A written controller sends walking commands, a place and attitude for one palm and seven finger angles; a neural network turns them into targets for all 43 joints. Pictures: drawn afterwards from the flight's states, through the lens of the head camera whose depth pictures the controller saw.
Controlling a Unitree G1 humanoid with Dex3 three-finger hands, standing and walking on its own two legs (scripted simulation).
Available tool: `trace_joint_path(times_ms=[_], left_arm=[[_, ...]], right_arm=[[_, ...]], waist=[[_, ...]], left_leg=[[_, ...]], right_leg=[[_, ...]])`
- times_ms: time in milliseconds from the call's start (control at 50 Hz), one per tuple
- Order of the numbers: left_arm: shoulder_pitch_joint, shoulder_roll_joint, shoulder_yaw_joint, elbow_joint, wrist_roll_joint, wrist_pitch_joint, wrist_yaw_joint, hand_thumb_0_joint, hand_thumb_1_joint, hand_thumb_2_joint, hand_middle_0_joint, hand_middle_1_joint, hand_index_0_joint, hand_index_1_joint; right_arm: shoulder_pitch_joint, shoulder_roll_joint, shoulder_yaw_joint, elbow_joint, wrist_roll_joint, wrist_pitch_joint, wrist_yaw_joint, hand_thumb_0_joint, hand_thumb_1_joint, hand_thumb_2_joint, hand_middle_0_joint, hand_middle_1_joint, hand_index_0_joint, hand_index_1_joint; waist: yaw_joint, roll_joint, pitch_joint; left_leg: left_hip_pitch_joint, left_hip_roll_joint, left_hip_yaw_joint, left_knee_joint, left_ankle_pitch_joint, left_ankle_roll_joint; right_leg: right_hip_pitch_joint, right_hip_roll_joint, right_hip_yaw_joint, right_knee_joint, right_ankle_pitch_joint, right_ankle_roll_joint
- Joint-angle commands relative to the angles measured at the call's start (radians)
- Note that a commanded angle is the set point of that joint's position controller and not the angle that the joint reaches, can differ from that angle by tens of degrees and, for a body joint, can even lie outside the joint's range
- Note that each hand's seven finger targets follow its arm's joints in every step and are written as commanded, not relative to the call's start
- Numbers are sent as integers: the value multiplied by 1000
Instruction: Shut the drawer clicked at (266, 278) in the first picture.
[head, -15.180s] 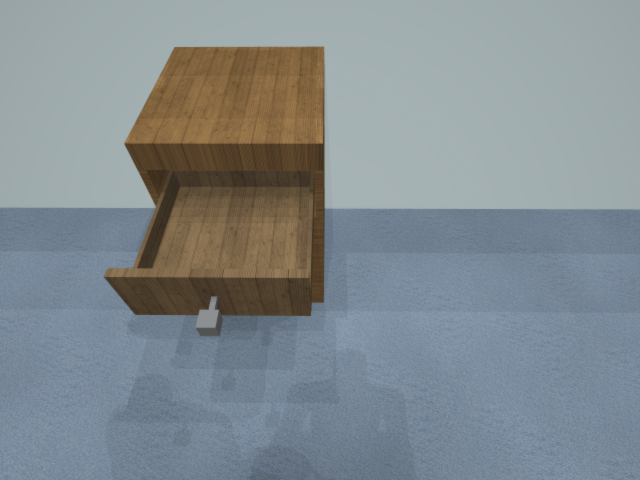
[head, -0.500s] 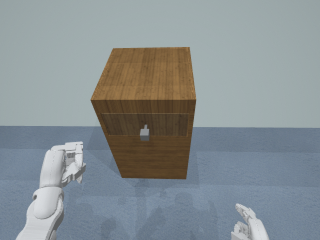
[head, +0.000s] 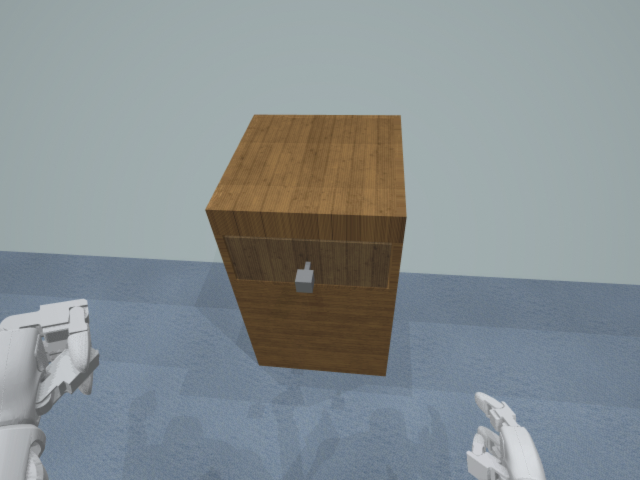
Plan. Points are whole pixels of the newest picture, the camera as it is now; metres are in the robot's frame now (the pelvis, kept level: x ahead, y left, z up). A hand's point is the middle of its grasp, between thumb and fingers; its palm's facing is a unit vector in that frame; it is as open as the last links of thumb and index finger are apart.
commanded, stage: step back with the hand held close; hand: left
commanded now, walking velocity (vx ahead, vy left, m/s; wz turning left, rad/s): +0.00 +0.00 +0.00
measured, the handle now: (306, 274) +0.61 +0.13 -0.22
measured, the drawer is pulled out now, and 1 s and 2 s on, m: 0.00 0.00 0.00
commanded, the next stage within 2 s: stop stepping back and stand still in 1.48 s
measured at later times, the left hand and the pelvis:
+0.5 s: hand (93, 376) +0.16 +0.23 +0.15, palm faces +0.25 -0.82 -0.51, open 3.3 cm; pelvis -0.03 +0.01 +0.00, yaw -1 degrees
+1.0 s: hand out of the picture +0.09 +0.28 +0.17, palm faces +0.41 -0.75 -0.52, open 3.3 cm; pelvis -0.10 +0.03 -0.01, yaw +3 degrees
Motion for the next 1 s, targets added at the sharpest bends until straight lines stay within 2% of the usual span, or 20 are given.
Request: trace_joint_path(times_ms=[0,40,80,100,120,160,180,200,240,360,400,480,540,680,760,840,860,900,940,980], left_arm=[[-86,238,122,-325,5,-77,25,0,900,900,-1400,-1600,-1400,-1600],[-65,240,123,-349,7,-78,35,0,900,900,-1400,-1600,-1400,-1600],[-44,228,128,-315,7,-73,38,0,900,900,-1400,-1600,-1400,-1600],[-264,382,304,-377,13,-141,50,0,900,900,-1400,-1600,-1400,-1600],[-169,318,270,-262,15,-154,46,0,900,900,-1400,-1600,-1400,-1600],[-24,205,185,-119,24,-151,34,0,900,900,-1400,-1600,-1400,-1600],[12,177,162,-89,26,-154,29,0,900,900,-1400,-1600,-1400,-1600],[37,151,142,-93,27,-166,24,0,900,900,-1400,-1600,-1400,-1600],[105,149,133,-114,28,-176,21,0,900,900,-1400,-1600,-1400,-1600],[151,259,215,-333,25,-202,45,0,900,900,-1400,-1600,-1400,-1600],[134,306,250,-383,23,-210,57,0,900,900,-1400,-1600,-1400,-1600],[153,272,235,-324,22,-213,64,0,900,900,-1400,-1600,-1400,-1600],[146,236,209,-263,26,-210,61,0,900,900,-1400,-1600,-1400,-1600],[83,211,164,-259,51,-227,68,0,900,900,-1400,-1600,-1400,-1600],[42,234,188,-339,76,-246,73,0,900,900,-1400,-1600,-1400,-1600],[59,258,225,-402,77,-257,75,0,900,900,-1400,-1600,-1400,-1600],[67,256,234,-391,80,-260,72,0,900,900,-1400,-1600,-1400,-1600],[63,249,252,-366,97,-267,66,0,900,900,-1400,-1600,-1400,-1600],[45,250,256,-342,96,-268,63,0,900,900,-1400,-1600,-1400,-1600],[61,261,260,-312,76,-281,59,0,900,900,-1400,-1600,-1400,-1600]], right_arm=[[-110,-101,-29,-173,-9,-90,-16,0,-900,-900,200,300,200,300],[-114,-93,-24,-171,-8,-110,-19,0,-900,-900,200,300,200,300],[-116,-88,-26,-161,-8,-121,-20,0,-900,-900,200,300,200,300],[-86,-98,-24,-208,-8,-99,-16,0,-900,-900,200,300,200,300],[-77,-88,-42,-156,-13,-90,-15,0,-900,-900,200,300,200,300],[-72,-95,-57,-139,-17,-62,-8,0,-900,-900,200,300,200,300],[-76,-103,-63,-136,-16,-49,-2,0,-900,-900,200,300,200,300],[-84,-109,-70,-140,-17,-46,0,0,-900,-900,200,300,200,300],[-92,-117,-78,-145,-13,-28,7,0,-900,-900,200,300,200,300],[-108,-116,-86,-197,-6,-14,-4,0,-900,-900,200,300,200,300],[-107,-119,-85,-204,-7,-17,-16,0,-900,-900,200,300,200,300],[-91,-109,-87,-189,-7,-18,-25,0,-900,-900,200,300,200,300],[-81,-117,-93,-173,-11,-21,-23,0,-900,-900,200,300,200,300],[-86,-134,-86,-184,-11,-41,-16,0,-900,-900,200,300,200,300],[-73,-138,-83,-199,-20,-57,-17,0,-900,-900,200,300,200,300],[-65,-131,-81,-204,-26,-77,-20,0,-900,-900,200,300,200,300],[-66,-130,-84,-203,-26,-83,-18,0,-900,-900,200,300,200,300],[-72,-142,-93,-204,-29,-86,-16,0,-900,-900,200,300,200,300],[-58,-132,-97,-191,-26,-79,-13,0,-900,-900,200,300,200,300],[-45,-122,-108,-176,-23,-82,-6,0,-900,-900,200,300,200,300]], waist=[[-5,29,-143],[-3,30,-126],[-4,-28,-78],[-47,-14,54],[-60,-129,64],[-73,-200,60],[-75,-181,34],[-70,-118,12],[-64,-54,-62],[-51,-100,-210],[-50,-56,-223],[-61,-31,-164],[-68,-36,-109],[-77,-69,14],[-73,-28,-22],[-68,40,-113],[-69,63,-118],[-68,101,-75],[-77,-17,-42],[-93,-154,-33]], left_leg=[[58,52,-54,-60,209,2],[48,53,-53,-62,221,0],[34,55,-51,-62,239,1],[-47,59,-82,-54,137,13],[-53,67,-89,-14,119,15],[-30,65,-74,21,148,13],[-28,69,-67,17,157,15],[-29,75,-68,-6,192,15],[-30,94,-68,-43,251,25],[-63,107,-84,-51,365,25],[-88,111,-97,-51,372,21],[-122,114,-109,-60,335,21],[-165,125,-130,-97,220,24],[-375,147,-194,-196,-257,56],[-481,173,-227,-236,-354,79],[-469,184,-237,-240,-274,81],[-504,197,-242,-254,-336,87],[-698,231,-275,-291,-510,113],[-687,195,-228,-198,-433,102],[-469,110,-171,-21,-256,65]], right_leg=[[-7,-66,82,-73,230,17],[-9,-67,82,-75,242,14],[-22,-63,78,-79,265,14],[-114,-121,222,-153,289,8],[-151,-161,261,-179,298,1],[-171,-183,255,-183,348,10],[-165,-187,239,-170,355,21],[-145,-180,216,-147,388,26],[-92,-161,174,-99,394,52],[10,-146,151,-22,465,42],[18,-146,154,-4,464,35],[-33,-131,156,-4,400,34],[-71,-111,148,-17,271,34],[-101,-82,168,-60,-94,42],[3,-45,160,30,-53,52],[83,-18,148,140,156,56],[107,-12,152,168,136,58],[204,14,162,243,73,63],[153,-15,211,199,114,47],[-88,-94,341,28,153,1]])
